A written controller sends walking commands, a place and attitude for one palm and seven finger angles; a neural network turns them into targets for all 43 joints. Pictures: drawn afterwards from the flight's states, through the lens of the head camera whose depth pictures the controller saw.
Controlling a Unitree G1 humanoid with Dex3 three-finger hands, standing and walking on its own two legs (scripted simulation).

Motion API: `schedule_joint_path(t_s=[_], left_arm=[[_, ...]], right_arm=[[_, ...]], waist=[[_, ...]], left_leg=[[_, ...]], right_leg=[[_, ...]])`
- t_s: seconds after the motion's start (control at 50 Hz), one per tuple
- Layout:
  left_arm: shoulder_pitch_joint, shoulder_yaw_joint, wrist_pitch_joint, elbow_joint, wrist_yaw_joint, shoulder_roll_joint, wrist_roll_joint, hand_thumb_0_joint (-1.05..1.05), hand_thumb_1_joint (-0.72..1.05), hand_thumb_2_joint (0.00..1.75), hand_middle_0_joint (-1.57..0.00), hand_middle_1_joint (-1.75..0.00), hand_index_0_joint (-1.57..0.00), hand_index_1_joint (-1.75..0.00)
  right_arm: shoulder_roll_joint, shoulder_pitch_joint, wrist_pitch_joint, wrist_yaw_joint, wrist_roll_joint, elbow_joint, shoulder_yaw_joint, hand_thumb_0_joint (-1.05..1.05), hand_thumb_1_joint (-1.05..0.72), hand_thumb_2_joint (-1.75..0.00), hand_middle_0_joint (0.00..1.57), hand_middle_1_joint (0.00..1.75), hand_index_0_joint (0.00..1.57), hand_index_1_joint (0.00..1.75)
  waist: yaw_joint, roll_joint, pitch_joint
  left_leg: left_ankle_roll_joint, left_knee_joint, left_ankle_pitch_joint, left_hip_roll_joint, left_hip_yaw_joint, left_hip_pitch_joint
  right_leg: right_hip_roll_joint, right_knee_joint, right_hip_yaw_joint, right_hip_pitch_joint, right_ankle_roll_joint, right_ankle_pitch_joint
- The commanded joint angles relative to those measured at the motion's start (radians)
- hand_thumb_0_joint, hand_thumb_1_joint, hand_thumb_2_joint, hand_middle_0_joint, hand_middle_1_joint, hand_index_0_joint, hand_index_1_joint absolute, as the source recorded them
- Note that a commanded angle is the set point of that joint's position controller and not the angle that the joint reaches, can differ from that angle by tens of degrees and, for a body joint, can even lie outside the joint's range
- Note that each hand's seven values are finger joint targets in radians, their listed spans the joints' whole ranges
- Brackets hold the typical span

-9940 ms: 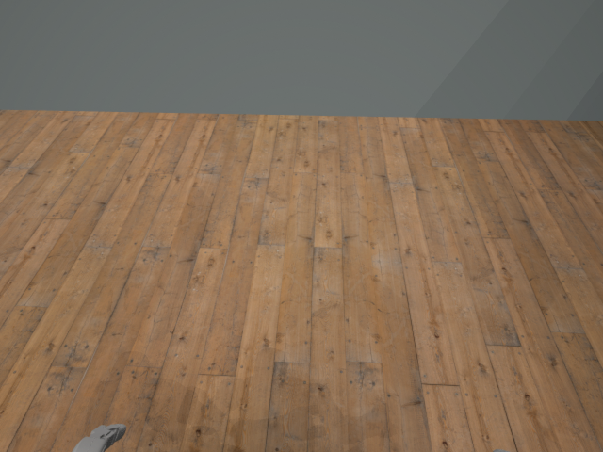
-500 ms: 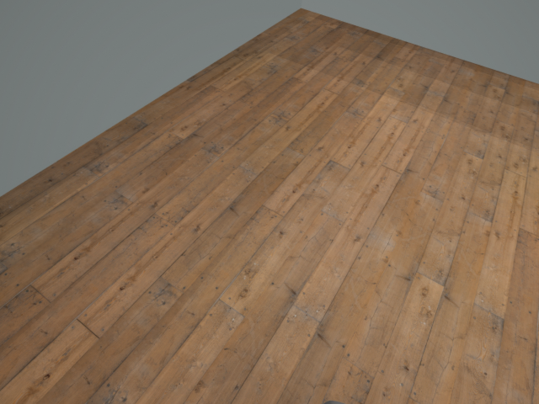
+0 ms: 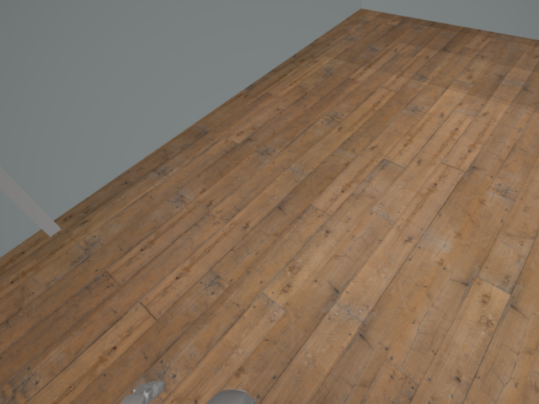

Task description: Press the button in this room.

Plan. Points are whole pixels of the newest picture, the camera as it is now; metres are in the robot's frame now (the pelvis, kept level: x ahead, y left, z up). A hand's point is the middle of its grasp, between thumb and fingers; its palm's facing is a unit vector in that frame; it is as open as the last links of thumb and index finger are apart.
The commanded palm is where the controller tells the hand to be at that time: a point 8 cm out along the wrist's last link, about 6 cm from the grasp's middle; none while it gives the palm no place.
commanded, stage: turn or walk to find it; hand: left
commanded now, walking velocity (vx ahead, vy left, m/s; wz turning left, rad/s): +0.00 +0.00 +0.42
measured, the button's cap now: out of the picture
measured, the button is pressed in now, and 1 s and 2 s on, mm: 0 0 0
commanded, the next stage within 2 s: stand and wait in 0.98 s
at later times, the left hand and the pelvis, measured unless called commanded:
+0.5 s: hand out of the picture -0.09 +0.26 -0.19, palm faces +0.30 -0.93 -0.23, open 7.4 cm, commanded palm none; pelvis -0.05 +0.05 -0.01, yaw +13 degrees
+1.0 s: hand out of the picture -0.03 +0.23 -0.15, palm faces +0.39 -0.88 -0.27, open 7.4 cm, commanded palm none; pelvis -0.08 +0.00 -0.01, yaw +24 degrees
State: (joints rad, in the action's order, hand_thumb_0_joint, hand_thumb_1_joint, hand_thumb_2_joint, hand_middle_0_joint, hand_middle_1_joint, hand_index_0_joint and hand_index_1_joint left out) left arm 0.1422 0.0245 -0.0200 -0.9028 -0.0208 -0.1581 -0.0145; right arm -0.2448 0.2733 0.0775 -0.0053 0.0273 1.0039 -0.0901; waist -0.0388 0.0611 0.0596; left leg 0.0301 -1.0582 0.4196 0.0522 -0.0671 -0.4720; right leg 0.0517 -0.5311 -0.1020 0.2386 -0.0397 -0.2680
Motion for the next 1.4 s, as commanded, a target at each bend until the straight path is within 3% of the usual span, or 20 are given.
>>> schedule_joint_path(t_s=[0.0, 0.26, 0.34, 0.36, 0.38, 0.4, 0.42, 0.46, 0.54, 0.76, 0.9, 0.92, 0.94, 0.96, 0.98, 1.04, 1.08, 1.26, 1.34, 1.38], left_arm=[[-0.007, 0.044, 0.032, 0.07, -0.013, -0.175, 0.004, 0.0, 0.9, 0.9, -0.2, -0.3, -0.2, -0.3], [0.15, 0.072, 0.022, -0.01, -0.014, -0.241, -0.02, 0.0, 0.9, 0.9, -0.2, -0.3, -0.2, -0.3], [0.119, 0.074, 0.012, -0.026, -0.009, -0.244, -0.01, 0.0, 0.9, 0.9, -0.2, -0.3, -0.2, -0.3], [0.117, 0.069, 0.005, -0.019, -0.007, -0.22, -0.001, 0.0, 0.9, 0.9, -0.2, -0.3, -0.2, -0.3], [0.121, 0.057, -0.003, 0.011, -0.002, -0.159, 0.008, 0.0, 0.9, 0.9, -0.2, -0.3, -0.2, -0.3], [0.058, 0.04, -0.014, 0.038, -0.003, -0.135, -0.002, 0.0, 0.9, 0.9, -0.2, -0.3, -0.2, -0.3], [0.039, 0.047, -0.025, 0.028, -0.003, -0.157, -0.006, 0.0, 0.9, 0.9, -0.2, -0.3, -0.2, -0.3], [0.035, 0.057, -0.031, 0.0, 0.003, -0.168, -0.009, 0.0, 0.9, 0.9, -0.2, -0.3, -0.2, -0.3], [0.082, 0.054, -0.017, -0.036, 0.011, -0.167, -0.004, 0.0, 0.9, 0.9, -0.2, -0.3, -0.2, -0.3], [-0.032, 0.044, -0.013, 0.03, -0.003, -0.141, 0.003, 0.0, 0.9, 0.9, -0.2, -0.3, -0.2, -0.3], [0.059, 0.046, 0.002, 0.02, -0.009, -0.136, 0.013, 0.0, 0.9, 0.9, -0.2, -0.3, -0.2, -0.3], [0.093, 0.05, 0.01, 0.013, -0.012, -0.154, 0.011, 0.0, 0.9, 0.9, -0.2, -0.3, -0.2, -0.3], [0.117, 0.063, 0.019, 0.01, -0.018, -0.22, -0.001, 0.0, 0.9, 0.9, -0.2, -0.3, -0.2, -0.3], [0.128, 0.078, 0.022, 0.018, -0.021, -0.289, -0.011, 0.0, 0.9, 0.9, -0.2, -0.3, -0.2, -0.3], [0.11, 0.069, 0.016, 0.033, -0.023, -0.281, -0.003, 0.0, 0.9, 0.9, -0.2, -0.3, -0.2, -0.3], [-0.039, 0.05, 0.017, 0.057, -0.021, -0.188, 0.002, 0.0, 0.9, 0.9, -0.2, -0.3, -0.2, -0.3], [-0.022, 0.041, 0.031, 0.044, -0.016, -0.162, 0.0, 0.0, 0.9, 0.9, -0.2, -0.3, -0.2, -0.3], [0.156, 0.061, 0.034, -0.04, -0.014, -0.208, -0.015, 0.0, 0.9, 0.9, -0.2, -0.3, -0.2, -0.3], [0.191, 0.07, 0.036, -0.073, -0.003, -0.232, -0.018, 0.0, 0.9, 0.9, -0.2, -0.3, -0.2, -0.3], [0.15, 0.073, 0.035, -0.073, 0.001, -0.238, -0.015, 0.0, 0.9, 0.9, -0.2, -0.3, -0.2, -0.3]], right_arm=[[-0.06, 0.054, -0.011, -0.01, -0.001, -0.044, -0.017, 0.0, -0.9, -0.9, 0.2, 0.3, 0.2, 0.3], [-0.032, -0.091, -0.032, -0.006, -0.017, -0.079, 0.013, 0.0, -0.9, -0.9, 0.2, 0.3, 0.2, 0.3], [-0.042, -0.008, -0.05, 0.0, -0.022, -0.062, 0.016, 0.0, -0.9, -0.9, 0.2, 0.3, 0.2, 0.3], [-0.075, 0.034, -0.06, -0.002, -0.02, -0.054, 0.008, 0.0, -0.9, -0.9, 0.2, 0.3, 0.2, 0.3], [-0.173, 0.042, -0.068, 0.002, -0.01, -0.061, -0.012, 0.0, -0.9, -0.9, 0.2, 0.3, 0.2, 0.3], [-0.235, 0.058, -0.058, 0.01, -0.009, -0.06, -0.024, 0.0, -0.9, -0.9, 0.2, 0.3, 0.2, 0.3], [-0.217, 0.028, -0.056, 0.014, -0.006, -0.058, -0.018, 0.0, -0.9, -0.9, 0.2, 0.3, 0.2, 0.3], [-0.16, -0.072, -0.06, 0.028, -0.005, -0.076, 0.002, 0.0, -0.9, -0.9, 0.2, 0.3, 0.2, 0.3], [-0.139, -0.074, -0.076, 0.031, -0.015, -0.085, 0.012, 0.0, -0.9, -0.9, 0.2, 0.3, 0.2, 0.3], [-0.137, 0.015, -0.069, 0.029, -0.003, -0.076, -0.008, 0.0, -0.9, -0.9, 0.2, 0.3, 0.2, 0.3], [-0.134, -0.03, -0.058, 0.021, -0.004, -0.091, -0.015, 0.0, -0.9, -0.9, 0.2, 0.3, 0.2, 0.3], [-0.117, -0.034, -0.058, 0.018, -0.01, -0.093, -0.013, 0.0, -0.9, -0.9, 0.2, 0.3, 0.2, 0.3], [-0.068, -0.022, -0.058, 0.011, -0.02, -0.101, -0.009, 0.0, -0.9, -0.9, 0.2, 0.3, 0.2, 0.3], [-0.03, -0.037, -0.059, 0.011, -0.017, -0.129, -0.002, 0.0, -0.9, -0.9, 0.2, 0.3, 0.2, 0.3], [-0.08, -0.063, -0.047, 0.012, -0.007, -0.125, -0.015, 0.0, -0.9, -0.9, 0.2, 0.3, 0.2, 0.3], [-0.058, 0.022, -0.017, 0.0, -0.001, -0.054, -0.019, 0.0, -0.9, -0.9, 0.2, 0.3, 0.2, 0.3], [-0.035, 0.062, -0.017, 0.0, -0.003, -0.026, -0.01, 0.0, -0.9, -0.9, 0.2, 0.3, 0.2, 0.3], [-0.028, -0.071, -0.033, 0.007, -0.014, -0.042, 0.012, 0.0, -0.9, -0.9, 0.2, 0.3, 0.2, 0.3], [-0.018, -0.072, -0.051, -0.002, -0.013, -0.05, 0.022, 0.0, -0.9, -0.9, 0.2, 0.3, 0.2, 0.3], [-0.014, 0.0, -0.066, -0.005, -0.009, -0.035, 0.023, 0.0, -0.9, -0.9, 0.2, 0.3, 0.2, 0.3]], waist=[[0.005, -0.212, -0.01], [0.093, -0.256, -0.07], [0.033, -0.214, -0.111], [0.005, -0.102, -0.143], [-0.004, 0.182, -0.12], [-0.027, 0.227, -0.086], [-0.016, 0.14, -0.065], [0.018, 0.164, 0.003], [0.037, 0.062, -0.043], [-0.007, 0.071, -0.084], [0.047, 0.07, -0.126], [0.065, 0.023, -0.144], [0.076, -0.145, -0.161], [0.091, -0.354, -0.127], [0.091, -0.249, -0.09], [0.003, -0.191, 0.011], [-0.002, -0.195, 0.004], [0.084, -0.238, -0.034], [0.095, -0.257, -0.066], [0.048, -0.239, -0.078]], left_leg=[[0.03, -0.193, -0.104, -0.059, 0.007, -0.076], [0.031, 0.262, 0.067, -0.094, 0.116, 0.056], [0.008, 0.562, -0.121, -0.078, 0.145, 0.275], [-0.008, 0.68, -0.231, -0.117, 0.091, 0.393], [-0.096, 0.763, -0.378, -0.352, -0.225, 0.477], [-0.181, 0.786, -0.537, -0.464, -0.311, 0.398], [-0.196, 0.79, -0.469, -0.45, -0.262, 0.334], [-0.158, 0.797, -0.388, -0.343, -0.188, 0.264], [-0.154, 0.751, -0.594, -0.271, -0.11, 0.359], [-0.214, 0.72, -0.61, -0.292, -0.271, 0.407], [-0.165, 0.656, -0.507, -0.214, -0.306, 0.209], [-0.124, 0.611, -0.419, -0.175, -0.279, 0.136], [-0.064, 0.486, -0.215, -0.092, -0.187, -0.037], [-0.002, 0.258, 0.109, 0.034, -0.01, -0.164], [-0.007, 0.079, 0.151, -0.007, -0.035, -0.101], [-0.003, -0.103, -0.005, -0.05, -0.032, -0.05], [0.011, -0.117, -0.08, -0.048, -0.006, -0.034], [0.034, 0.198, 0.057, -0.081, 0.059, 0.027], [0.01, 0.364, 0.068, -0.08, 0.118, 0.113], [-0.009, 0.53, -0.003, -0.077, 0.152, 0.265]], right_leg=[[0.221, 0.279, 0.128, -0.01, -0.033, 0.055], [0.321, 0.191, 0.1, -0.139, -0.113, 0.244], [0.297, 0.052, 0.019, -0.046, -0.042, 0.258], [0.251, -0.07, -0.039, 0.044, 0.014, 0.169], [0.115, -0.278, -0.098, 0.287, 0.094, -0.143], [0.067, -0.422, -0.026, 0.341, 0.108, -0.352], [0.084, -0.495, 0.04, 0.313, 0.097, -0.308], [0.078, -0.564, 0.076, 0.327, 0.103, -0.188], [0.054, -0.595, 0.074, 0.323, 0.123, -0.09], [0.024, -0.394, 0.105, 0.275, 0.13, -0.183], [-0.029, 0.009, 0.076, -0.048, 0.095, -0.023], [0.0, 0.144, 0.09, -0.163, 0.09, 0.067], [0.161, 0.231, 0.237, -0.319, 0.044, 0.031], [0.396, 0.265, 0.466, -0.304, -0.07, 0.101], [0.436, 0.279, 0.442, -0.116, -0.132, 0.104], [0.267, 0.301, 0.276, 0.058, -0.073, -0.039], [0.208, 0.282, 0.177, 0.032, -0.051, 0.05], [0.272, 0.212, 0.191, -0.134, -0.119, 0.296], [0.288, 0.244, 0.214, -0.134, -0.105, -0.002], [0.269, 0.22, 0.169, -0.028, -0.067, -0.193]])
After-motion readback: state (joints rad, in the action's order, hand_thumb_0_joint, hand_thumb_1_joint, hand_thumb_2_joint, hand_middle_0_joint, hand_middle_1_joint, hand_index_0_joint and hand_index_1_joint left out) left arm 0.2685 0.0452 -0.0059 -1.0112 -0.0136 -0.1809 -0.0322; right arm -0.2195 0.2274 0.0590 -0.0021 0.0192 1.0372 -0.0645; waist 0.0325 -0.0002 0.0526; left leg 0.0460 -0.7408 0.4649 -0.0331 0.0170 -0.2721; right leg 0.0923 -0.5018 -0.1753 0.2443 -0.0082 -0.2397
